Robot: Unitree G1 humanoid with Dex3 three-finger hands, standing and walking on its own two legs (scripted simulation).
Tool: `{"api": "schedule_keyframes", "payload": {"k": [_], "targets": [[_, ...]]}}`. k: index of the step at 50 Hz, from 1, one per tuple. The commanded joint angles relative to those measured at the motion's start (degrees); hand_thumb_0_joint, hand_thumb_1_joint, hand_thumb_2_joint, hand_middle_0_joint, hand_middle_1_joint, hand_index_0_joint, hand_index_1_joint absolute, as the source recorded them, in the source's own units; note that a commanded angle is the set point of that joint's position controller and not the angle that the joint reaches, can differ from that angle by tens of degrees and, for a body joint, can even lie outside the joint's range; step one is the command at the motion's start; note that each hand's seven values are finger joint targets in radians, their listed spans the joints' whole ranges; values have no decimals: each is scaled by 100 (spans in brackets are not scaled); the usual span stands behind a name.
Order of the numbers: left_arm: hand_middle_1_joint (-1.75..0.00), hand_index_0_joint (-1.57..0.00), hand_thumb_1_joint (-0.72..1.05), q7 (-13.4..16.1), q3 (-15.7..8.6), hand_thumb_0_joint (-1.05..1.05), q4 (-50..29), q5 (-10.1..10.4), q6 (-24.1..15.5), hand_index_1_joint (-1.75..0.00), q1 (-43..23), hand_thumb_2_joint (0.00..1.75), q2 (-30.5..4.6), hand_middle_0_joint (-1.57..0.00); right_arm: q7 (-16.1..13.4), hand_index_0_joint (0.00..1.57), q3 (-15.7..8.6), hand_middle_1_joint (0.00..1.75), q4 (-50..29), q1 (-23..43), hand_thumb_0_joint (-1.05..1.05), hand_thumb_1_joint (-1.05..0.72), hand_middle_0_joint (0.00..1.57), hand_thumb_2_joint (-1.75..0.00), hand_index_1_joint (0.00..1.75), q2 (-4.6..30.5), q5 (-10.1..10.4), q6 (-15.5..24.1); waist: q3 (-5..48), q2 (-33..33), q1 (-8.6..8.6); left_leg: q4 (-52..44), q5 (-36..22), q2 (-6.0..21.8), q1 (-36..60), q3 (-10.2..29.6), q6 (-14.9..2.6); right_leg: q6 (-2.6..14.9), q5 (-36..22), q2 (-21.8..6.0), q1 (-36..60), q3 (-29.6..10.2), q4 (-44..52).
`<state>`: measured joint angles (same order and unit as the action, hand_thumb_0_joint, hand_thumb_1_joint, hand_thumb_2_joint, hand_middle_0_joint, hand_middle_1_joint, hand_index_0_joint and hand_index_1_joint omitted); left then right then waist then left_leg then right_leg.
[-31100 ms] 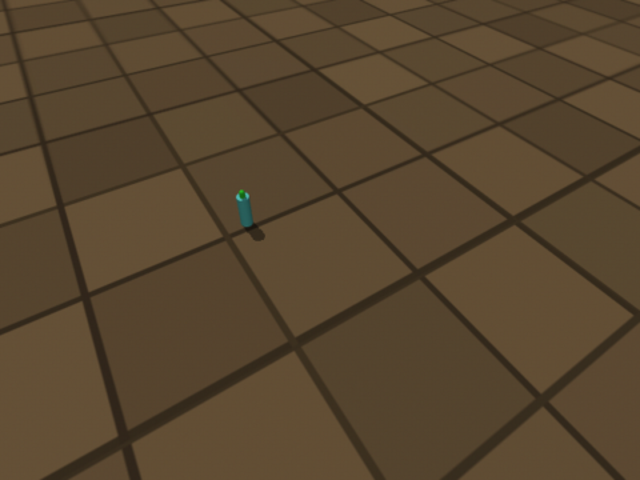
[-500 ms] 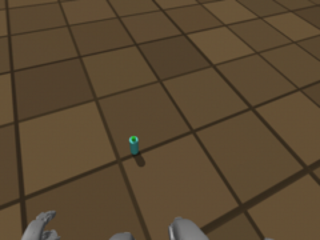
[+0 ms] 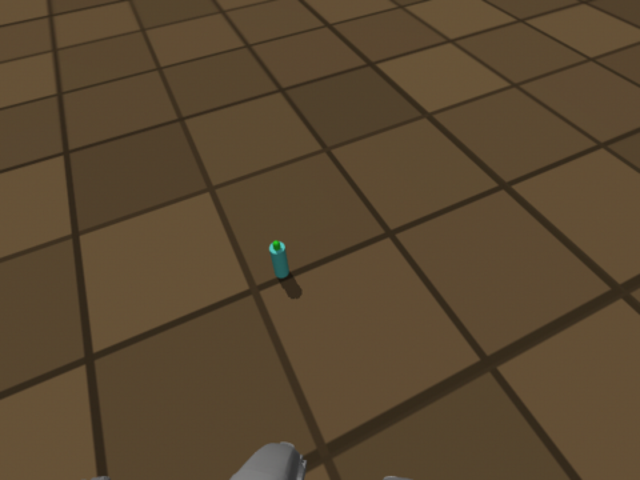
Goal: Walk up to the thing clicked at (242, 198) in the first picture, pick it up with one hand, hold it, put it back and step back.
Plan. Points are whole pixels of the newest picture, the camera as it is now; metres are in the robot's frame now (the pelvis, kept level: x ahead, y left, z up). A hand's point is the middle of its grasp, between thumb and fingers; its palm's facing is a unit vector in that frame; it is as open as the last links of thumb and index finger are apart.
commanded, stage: step back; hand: left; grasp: from the side
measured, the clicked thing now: (279, 257) +0.86 +0.20 -0.67
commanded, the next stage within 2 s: stand in 1.56 s
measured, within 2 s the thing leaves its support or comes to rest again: neither
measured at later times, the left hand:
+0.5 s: hand out of the picture -0.12 +0.25 -0.15, palm faces -0.02 -0.92 -0.40, open 7.4 cm
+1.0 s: hand out of the picture -0.14 +0.27 -0.14, palm faces +0.02 -0.92 -0.39, open 7.4 cm
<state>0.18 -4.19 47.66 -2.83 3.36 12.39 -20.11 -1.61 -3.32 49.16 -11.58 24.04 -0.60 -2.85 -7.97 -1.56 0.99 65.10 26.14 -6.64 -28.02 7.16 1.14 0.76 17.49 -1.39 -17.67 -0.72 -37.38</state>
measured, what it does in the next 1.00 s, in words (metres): walks backwards: left foot, then right foot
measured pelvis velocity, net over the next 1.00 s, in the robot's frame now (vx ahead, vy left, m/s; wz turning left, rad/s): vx -0.20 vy -0.02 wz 0.03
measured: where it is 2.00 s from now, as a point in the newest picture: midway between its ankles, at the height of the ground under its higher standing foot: outside the picture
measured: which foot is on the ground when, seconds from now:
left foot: up 0.00-0.12, down 0.14-0.48, up 0.50-0.70, down 0.72-1.00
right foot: down 0.00-0.14, up 0.16-0.44, down 0.46-0.76, up 0.78-0.98, down 1.00-1.00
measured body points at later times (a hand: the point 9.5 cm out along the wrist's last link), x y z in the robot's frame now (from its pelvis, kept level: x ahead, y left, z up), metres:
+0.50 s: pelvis -0.18 -0.02 -0.01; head -0.14 -0.02 +0.44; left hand -0.11 +0.30 -0.13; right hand -0.05 -0.33 -0.12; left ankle -0.08 +0.11 -0.72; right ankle -0.21 -0.14 -0.73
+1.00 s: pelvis -0.20 -0.02 +0.00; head -0.20 -0.01 +0.45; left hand -0.15 +0.32 -0.11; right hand -0.14 -0.32 -0.12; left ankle -0.19 +0.11 -0.73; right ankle -0.17 -0.13 -0.72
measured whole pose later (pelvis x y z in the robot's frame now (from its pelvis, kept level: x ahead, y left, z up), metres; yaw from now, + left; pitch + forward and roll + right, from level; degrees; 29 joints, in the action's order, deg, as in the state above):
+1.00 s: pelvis -0.20 -0.02 +0.00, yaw +2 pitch -3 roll +0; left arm -1.1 -4.0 57.2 -1.5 -0.6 12.0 -23.8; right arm 1.2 -3.0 55.5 -13.9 20.0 -2.3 0.7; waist -3.6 0.9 -0.6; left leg 33.0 16.2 -0.2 -14.2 1.6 -0.2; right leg 1.4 21.8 -0.7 -15.7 1.0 -35.4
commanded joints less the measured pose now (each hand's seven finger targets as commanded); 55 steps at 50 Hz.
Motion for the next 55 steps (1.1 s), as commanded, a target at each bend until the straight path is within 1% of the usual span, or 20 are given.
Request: {"api": "schedule_keyframes", "payload": {"k": [1, 5, 7, 8, 9, 14, 19, 21, 23, 24, 25, 28, 33, 36, 38, 39, 49, 50, 52, 55], "targets": [[-30, -20, 90, 223, -439, 0, -667, 14, -200, -30, -202, 90, -1561, -20, -37, 20, -195, 30, -548, 198, 0, -90, 20, -90, 30, 830, -53, 174, 801, 1259, 248, -1348, 503, 362, -130, -240, 10, 1129, -2544, -1480, 1280, -1307, 876], [-30, -20, 90, 171, -325, 0, -714, 145, -94, -30, -468, 90, -1614, -20, 14, 20, -266, 30, -189, -562, 0, -90, 20, -90, 30, 778, -77, 183, 1157, 1117, -81, -3795, -837, 420, 1368, -839, -221, 804, -2493, -1224, 856, -973, 254], [-30, -20, 90, 147, -175, 0, -772, 188, -67, -30, -263, 90, -1236, -20, 23, 20, -433, 30, -235, -489, 0, -90, 20, -90, 30, 1375, -203, 181, 1106, -421, -57, -4296, -2144, 1907, 2132, 1336, -849, 134, -262, -282, -819, -368, -971], [-30, -20, 90, 222, -261, 0, -885, 248, -75, -30, -796, 90, -1345, -20, 86, 20, -507, 30, -391, -191, 0, -90, 20, -90, 30, 1960, -148, 160, 1060, -1358, -334, -4614, -2764, 2863, 1224, 2277, -1751, -27, 1995, 396, -820, -1, -2082], [-30, -20, 90, 263, -327, 0, -786, 162, -58, -30, -922, 90, -1418, -20, 76, 20, -525, 30, -432, -16, 0, -90, 20, -90, 30, 1911, -211, 198, 862, -1067, -355, -4620, -2915, 2943, 687, 2414, -1972, -19, 2132, 459, -623, -697, -3059], [-30, -20, 90, 183, -290, 0, -335, 239, -71, -30, -150, 90, -1282, -20, -9, 20, -258, 30, -554, 639, 0, -90, 20, -90, 30, 1126, -169, 199, 720, -577, 129, -3913, -3599, 2040, 1178, 613, -1513, -88, 1308, 516, -801, -690, -3367], [-30, -20, 90, 70, -216, 0, -183, 146, -310, -30, -174, 90, -1208, -20, 52, 20, -368, 30, -420, 173, 0, -90, 20, -90, 30, 1290, -209, 165, 1170, -859, -271, -3982, -1119, 1962, 1898, 709, -1331, -90, 1266, 296, -120, -28, -215], [-30, -20, 90, 66, -233, 0, 205, 106, -398, -30, 386, 90, -1112, -20, 98, 20, -371, 30, -364, 342, 0, -90, 20, -90, 30, 1323, -177, 63, 1126, -873, 21, -3735, -629, 1813, 1293, 438, -1087, 112, 367, 395, 878, 197, 1503], [-30, -20, 90, 103, -419, 0, 277, -22, -518, -30, 559, 90, -1714, -20, 137, 20, -170, 30, -446, 238, 0, -90, 20, -90, 30, 675, -135, 68, 843, 886, 81, -2091, 254, 773, -583, -224, -357, 506, 1525, -889, 1435, -2361, 2028], [-30, -20, 90, 113, -517, 0, 59, -15, -501, -30, -5, 90, -2261, -20, 63, 20, -217, 30, -528, 746, 0, -90, 20, -90, 30, 761, -152, 77, 514, 1259, 308, -1554, 574, 642, -252, 158, -133, 1294, 2499, -2074, -245, -3388, 2446], [-30, -20, 90, 119, -507, 0, -22, 2, -537, -30, -411, 90, -2233, -20, 80, 20, -315, 30, -427, 800, 0, -90, 20, -90, 30, 1061, -123, 78, 41, 891, 156, -943, 308, 731, 52, 540, -72, 1399, 2794, -2119, -959, -3365, 2505], [-30, -20, 90, 129, -381, 0, 43, 42, -618, -30, -570, 90, -1692, -20, 134, 20, -254, 30, -91, 409, 0, -90, 20, -90, 30, 924, -25, 212, 241, 613, -39, -930, -324, 433, 149, 169, -48, 934, 724, -1202, -173, -1687, 1820], [-30, -20, 90, 36, -380, 0, 223, 4, -591, -30, -154, 90, -1778, -20, 255, 20, -234, 30, -29, 543, 0, -90, 20, -90, 30, 828, -132, 352, 140, 1151, 271, -2590, 142, 556, 361, -389, -16, 867, 1641, -1160, 381, -1594, 1865], [-30, -20, 90, -13, -191, 0, 197, 53, -477, -30, -237, 90, -1561, -20, 232, 20, -328, 30, 260, 64, 0, -90, 20, -90, 30, 831, -117, 485, 426, 792, -54, -4218, -547, 419, 2034, -649, -219, 636, 812, -846, -201, -927, 1074], [-30, -20, 90, -24, -70, 0, 197, 209, -450, -30, -428, 90, -1122, -20, 189, 20, -450, 30, 348, -354, 0, -90, 20, -90, 30, 1463, -174, 546, 694, -889, -300, -5194, 1628, 2132, 2370, 2462, -1006, 74, 1338, 161, -1446, 129, -787], [-30, -20, 90, 16, -211, 0, 221, 158, -453, -30, -589, 90, -1548, -20, 201, 20, -517, 30, 286, -403, 0, -90, 20, -90, 30, 1674, -169, 562, 409, -523, -377, -5384, 1901, 2521, 1807, 2892, -1454, 96, 1597, 4, -1280, -224, -1418], [-30, -20, 90, -28, -222, 0, 789, 130, -565, -30, 188, 90, -1214, -20, 195, 20, -258, 30, 121, 428, 0, -90, 20, -90, 30, 977, -91, 395, 528, -576, 206, -4255, 508, 1476, 232, 512, -729, 74, -10, 276, 1267, 382, 1052], [-30, -20, 90, 9, -262, 0, 831, 101, -591, -30, 313, 90, -1325, -20, 180, 20, -157, 30, 100, 331, 0, -90, 20, -90, 30, 706, -63, 374, 608, -95, 300, -3745, 569, 1244, -163, 305, -519, 123, 79, 97, 1774, -38, 1305], [-30, -20, 90, 46, -398, 0, 741, 36, -659, -30, 170, 90, -2041, -20, 110, 20, -132, 30, 102, 338, 0, -90, 20, -90, 30, 564, -82, 351, 417, 1050, 335, -1791, 592, 439, -486, -95, -170, 942, 2760, -1913, 871, -2922, 2682], [-30, -20, 90, 56, -316, 0, 504, 107, -732, -30, -445, 90, -1678, -20, 114, 20, -201, 30, 400, -26, 0, -90, 20, -90, 30, 830, -58, 431, 172, 473, 54, -1616, 98, 768, -155, 71, -159, 1086, 875, -1719, 682, -2157, 2279]]}}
